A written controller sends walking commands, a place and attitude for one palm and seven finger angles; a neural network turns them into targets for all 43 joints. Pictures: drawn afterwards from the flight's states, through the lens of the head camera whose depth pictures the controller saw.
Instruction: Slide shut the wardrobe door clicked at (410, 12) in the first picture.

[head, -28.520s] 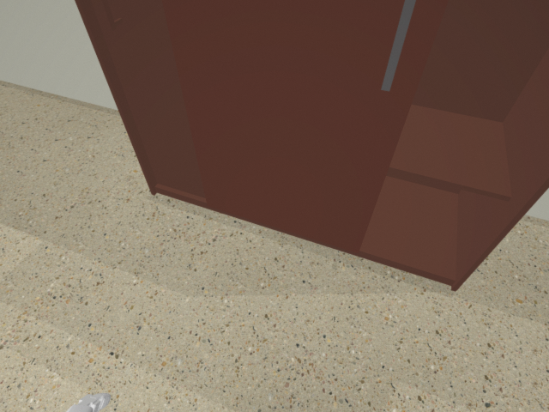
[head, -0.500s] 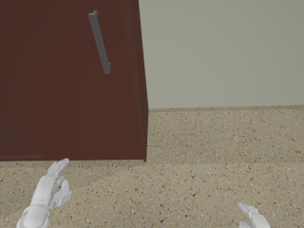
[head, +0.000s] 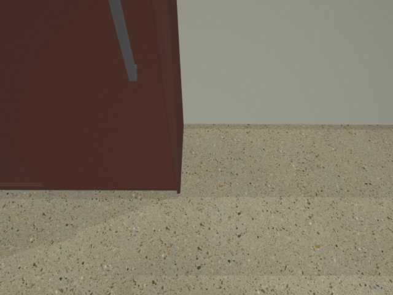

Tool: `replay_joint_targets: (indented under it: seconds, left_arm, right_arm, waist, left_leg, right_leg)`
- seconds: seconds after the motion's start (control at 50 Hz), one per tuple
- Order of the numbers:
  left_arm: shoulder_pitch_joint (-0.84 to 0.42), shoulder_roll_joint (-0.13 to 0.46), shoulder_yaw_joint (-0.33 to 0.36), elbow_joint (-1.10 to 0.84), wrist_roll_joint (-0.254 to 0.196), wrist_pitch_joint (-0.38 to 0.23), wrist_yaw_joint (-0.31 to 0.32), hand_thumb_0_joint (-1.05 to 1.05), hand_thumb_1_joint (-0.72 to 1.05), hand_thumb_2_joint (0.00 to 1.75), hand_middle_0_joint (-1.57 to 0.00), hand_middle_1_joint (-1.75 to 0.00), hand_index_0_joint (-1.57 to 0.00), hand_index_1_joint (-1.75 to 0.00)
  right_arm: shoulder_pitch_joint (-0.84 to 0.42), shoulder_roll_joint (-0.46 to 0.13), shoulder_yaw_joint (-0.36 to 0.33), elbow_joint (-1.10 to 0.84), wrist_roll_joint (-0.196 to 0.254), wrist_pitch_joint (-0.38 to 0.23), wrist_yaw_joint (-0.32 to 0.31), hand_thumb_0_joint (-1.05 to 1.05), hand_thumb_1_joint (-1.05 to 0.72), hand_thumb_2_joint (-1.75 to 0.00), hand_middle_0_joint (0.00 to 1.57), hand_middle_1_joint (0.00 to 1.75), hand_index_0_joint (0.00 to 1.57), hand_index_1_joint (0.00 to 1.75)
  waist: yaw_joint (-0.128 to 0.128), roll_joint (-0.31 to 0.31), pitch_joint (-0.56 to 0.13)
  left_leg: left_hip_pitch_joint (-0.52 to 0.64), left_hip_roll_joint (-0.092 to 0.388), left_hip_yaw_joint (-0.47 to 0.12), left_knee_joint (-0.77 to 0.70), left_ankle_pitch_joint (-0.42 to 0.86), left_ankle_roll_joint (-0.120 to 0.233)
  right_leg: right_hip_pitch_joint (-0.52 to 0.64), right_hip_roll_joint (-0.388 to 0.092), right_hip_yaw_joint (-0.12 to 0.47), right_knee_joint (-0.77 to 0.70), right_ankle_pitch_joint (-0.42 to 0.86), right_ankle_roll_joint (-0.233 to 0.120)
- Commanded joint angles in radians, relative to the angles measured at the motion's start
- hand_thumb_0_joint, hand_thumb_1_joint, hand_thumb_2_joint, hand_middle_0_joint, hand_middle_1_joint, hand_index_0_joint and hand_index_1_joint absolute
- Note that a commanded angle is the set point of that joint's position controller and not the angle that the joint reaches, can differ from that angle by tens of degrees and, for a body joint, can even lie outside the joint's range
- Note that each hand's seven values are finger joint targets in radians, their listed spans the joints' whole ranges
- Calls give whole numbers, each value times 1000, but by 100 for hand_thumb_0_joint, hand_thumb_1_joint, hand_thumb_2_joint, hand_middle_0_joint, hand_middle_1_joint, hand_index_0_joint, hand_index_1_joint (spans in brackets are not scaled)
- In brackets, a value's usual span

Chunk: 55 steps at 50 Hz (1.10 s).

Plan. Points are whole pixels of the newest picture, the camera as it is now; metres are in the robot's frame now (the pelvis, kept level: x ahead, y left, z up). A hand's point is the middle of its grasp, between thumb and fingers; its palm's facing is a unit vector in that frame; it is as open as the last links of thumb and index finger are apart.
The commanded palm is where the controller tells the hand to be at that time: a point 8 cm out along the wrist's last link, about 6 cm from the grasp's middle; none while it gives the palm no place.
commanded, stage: let the arm hang, fingers relaxed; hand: left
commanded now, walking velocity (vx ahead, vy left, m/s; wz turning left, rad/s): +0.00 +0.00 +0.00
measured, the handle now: (126, 39) +0.69 +0.23 +0.16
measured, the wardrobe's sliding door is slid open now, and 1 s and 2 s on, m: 0.00 0.00 0.00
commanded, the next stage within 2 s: look to check the result in 0.46 s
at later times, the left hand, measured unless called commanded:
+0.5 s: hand out of the picture +0.12 +0.24 -0.15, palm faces -0.04 -0.95 -0.32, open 7.4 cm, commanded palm none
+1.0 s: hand out of the picture +0.11 +0.23 -0.15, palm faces -0.04 -0.94 -0.34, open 7.4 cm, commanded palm none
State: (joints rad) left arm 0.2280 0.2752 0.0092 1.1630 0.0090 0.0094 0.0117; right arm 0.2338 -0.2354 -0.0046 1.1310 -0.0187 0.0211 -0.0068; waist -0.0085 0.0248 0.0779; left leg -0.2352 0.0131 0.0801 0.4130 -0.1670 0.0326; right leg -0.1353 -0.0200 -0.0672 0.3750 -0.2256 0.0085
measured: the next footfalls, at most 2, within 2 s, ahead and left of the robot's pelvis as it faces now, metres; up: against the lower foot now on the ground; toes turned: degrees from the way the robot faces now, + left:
none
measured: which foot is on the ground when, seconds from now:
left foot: down 0.00-1.00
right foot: down 0.00-1.00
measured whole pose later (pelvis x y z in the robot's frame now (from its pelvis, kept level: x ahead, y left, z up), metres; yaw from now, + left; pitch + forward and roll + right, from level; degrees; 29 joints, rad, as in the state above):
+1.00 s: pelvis +0.04 -0.01 +0.01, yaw +0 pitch -1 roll +0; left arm 0.12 0.32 0.00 1.14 0.01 -0.02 0.01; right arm 0.10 -0.33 0.01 1.13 -0.01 0.00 0.00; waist -0.01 0.01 0.05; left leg -0.11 0.00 0.09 0.30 -0.17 0.01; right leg -0.02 -0.02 -0.06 0.27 -0.23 0.00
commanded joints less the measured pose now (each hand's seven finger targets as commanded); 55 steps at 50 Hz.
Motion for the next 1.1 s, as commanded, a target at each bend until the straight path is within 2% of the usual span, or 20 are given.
replay_joint_targets:
  seconds: [0.0,0.2,0.28,0.36,0.42,0.5,0.66,0.72,0.76,0.82,0.86,0.9,0.96,1.0,1.08]
  left_arm:
    - [-59,165,29,-57,5,-32,5,0,90,90,-20,-30,-20,-30]
    - [-129,212,31,-80,8,-42,1,0,90,90,-20,-30,-20,-30]
    - [-153,230,33,-91,9,-47,-1,0,90,90,-20,-30,-20,-30]
    - [-159,242,36,-100,8,-54,-1,0,90,90,-20,-30,-20,-30]
    - [-170,248,34,-101,6,-53,-1,0,90,90,-20,-30,-20,-30]
    - [-171,255,33,-99,6,-50,-2,0,90,90,-20,-30,-20,-30]
    - [-154,262,31,-92,4,-53,0,0,90,90,-20,-30,-20,-30]
    - [-157,262,29,-88,2,-51,2,0,90,90,-20,-30,-20,-30]
    - [-147,263,32,-87,3,-53,3,0,90,90,-20,-30,-20,-30]
    - [-152,259,29,-84,2,-50,4,0,90,90,-20,-30,-20,-30]
    - [-143,259,31,-84,3,-52,5,0,90,90,-20,-30,-20,-30]
    - [-148,258,30,-84,2,-52,6,0,90,90,-20,-30,-20,-30]
    - [-141,258,31,-85,3,-54,8,0,90,90,-20,-30,-20,-30]
    - [-147,255,31,-86,2,-52,8,0,90,90,-20,-30,-20,-30]
    - [-148,256,32,-87,3,-53,9,0,90,90,-20,-30,-20,-30]
  right_arm:
    - [-37,-201,-40,-49,0,-27,-13,0,-90,-90,20,30,20,30]
    - [-132,-248,-38,-52,1,-41,-3,0,-90,-90,20,30,20,30]
    - [-164,-267,-37,-57,2,-46,0,0,-90,-90,20,30,20,30]
    - [-178,-287,-36,-65,4,-52,-1,0,-90,-90,20,30,20,30]
    - [-189,-296,-34,-66,3,-52,-3,0,-90,-90,20,30,20,30]
    - [-198,-301,-32,-67,5,-49,-2,0,-90,-90,20,30,20,30]
    - [-185,-308,-30,-68,8,-47,-6,0,-90,-90,20,30,20,30]
    - [-182,-310,-31,-63,7,-47,-8,0,-90,-90,20,30,20,30]
    - [-176,-307,-30,-63,9,-46,-8,0,-90,-90,20,30,20,30]
    - [-179,-301,-30,-58,8,-44,-8,0,-90,-90,20,30,20,30]
    - [-171,-302,-30,-58,9,-44,-9,0,-90,-90,20,30,20,30]
    - [-169,-297,-31,-57,8,-44,-9,0,-90,-90,20,30,20,30]
    - [-163,-297,-31,-56,9,-44,-10,0,-90,-90,20,30,20,30]
    - [-169,-293,-32,-54,6,-44,-11,0,-90,-90,20,30,20,30]
    - [-166,-290,-32,-55,6,-43,-11,0,-90,-90,20,30,20,30]
  waist:
    - [1,-36,-68]
    - [3,-27,-82]
    - [2,-18,-104]
    - [1,-20,-154]
    - [-2,-9,-151]
    - [-2,-10,-120]
    - [-3,-24,-161]
    - [-3,-17,-147]
    - [-2,-34,-160]
    - [-2,-24,-126]
    - [-1,-44,-143]
    - [-3,-29,-143]
    - [-2,-46,-154]
    - [-2,-33,-131]
    - [-3,-40,-132]
  left_leg:
    - [52,130,-142,-124,-32,-2]
    - [96,134,-150,-152,82,-3]
    - [118,133,-148,-149,135,-6]
    - [166,138,-143,-130,248,-6]
    - [175,139,-141,-130,271,-9]
    - [170,140,-139,-141,239,-11]
    - [205,143,-129,-124,285,-10]
    - [203,142,-126,-125,294,-13]
    - [211,144,-124,-120,305,-11]
    - [197,143,-124,-134,263,-14]
    - [205,144,-123,-128,279,-12]
    - [207,143,-120,-127,290,-13]
    - [214,143,-118,-120,309,-13]
    - [206,143,-116,-126,294,-16]
    - [208,143,-114,-129,286,-17]
  right_leg:
    - [-37,-103,89,-91,-21,-46]
    - [-11,-116,91,-99,53,-32]
    - [9,-123,95,-108,92,-29]
    - [42,-129,90,-104,182,-28]
    - [47,-132,91,-106,202,-29]
    - [40,-134,93,-124,178,-31]
    - [73,-138,92,-126,252,-34]
    - [71,-137,93,-122,265,-36]
    - [82,-137,91,-122,287,-36]
    - [67,-137,93,-133,247,-36]
    - [79,-135,93,-130,273,-37]
    - [83,-139,93,-126,291,-38]
    - [92,-135,90,-123,318,-37]
    - [80,-136,92,-125,305,-38]
    - [82,-136,97,-127,317,-40]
